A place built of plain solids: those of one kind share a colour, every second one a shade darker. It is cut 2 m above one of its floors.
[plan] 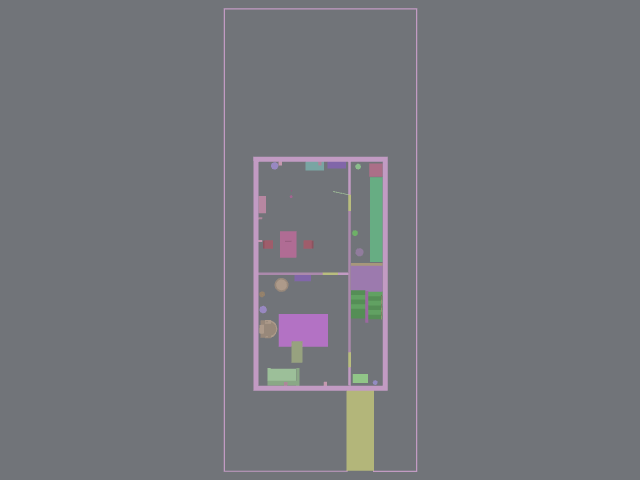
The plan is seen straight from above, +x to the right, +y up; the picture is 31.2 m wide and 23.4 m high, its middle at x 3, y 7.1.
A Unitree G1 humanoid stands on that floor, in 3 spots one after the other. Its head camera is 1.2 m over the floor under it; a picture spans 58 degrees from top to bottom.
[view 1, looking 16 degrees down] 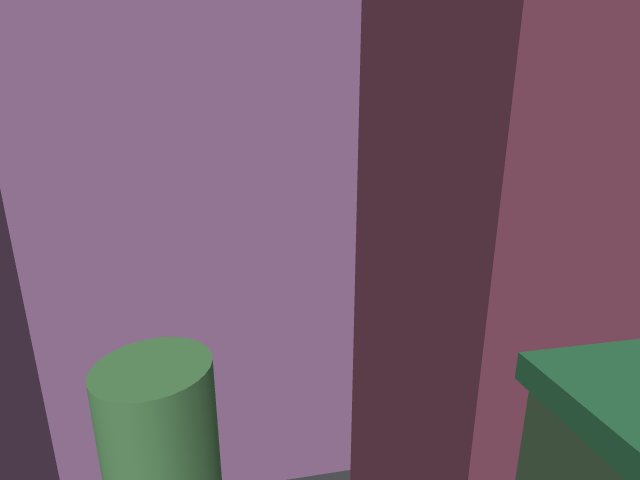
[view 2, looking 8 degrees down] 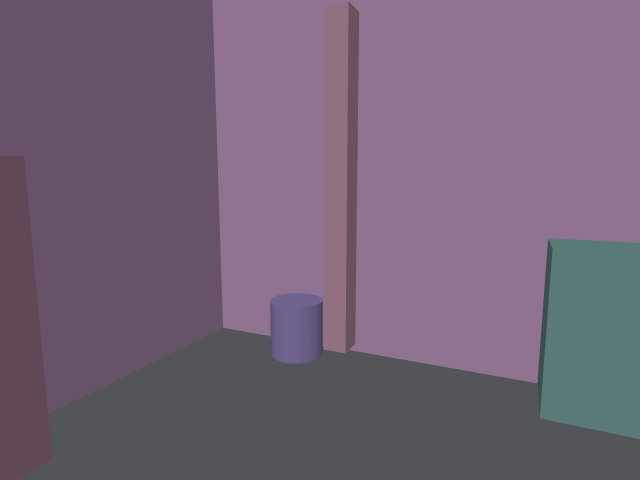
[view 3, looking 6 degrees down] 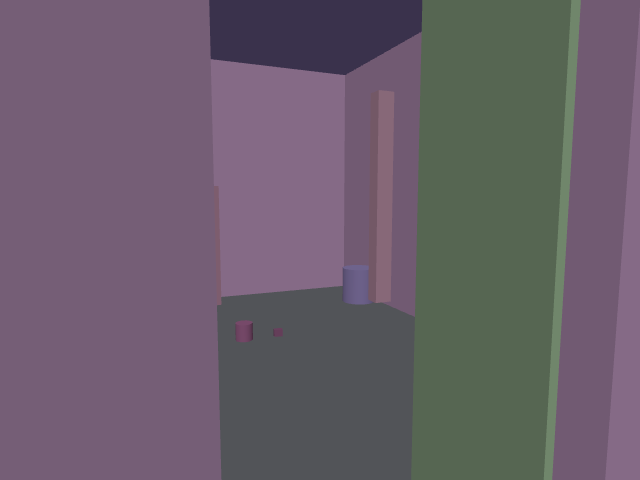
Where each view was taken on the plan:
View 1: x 5.08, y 9.71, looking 79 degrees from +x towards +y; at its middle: wall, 1.27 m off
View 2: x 2.15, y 8.17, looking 115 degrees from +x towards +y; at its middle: wall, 3.06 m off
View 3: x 5.05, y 8.42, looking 157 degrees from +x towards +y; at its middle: wall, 5.52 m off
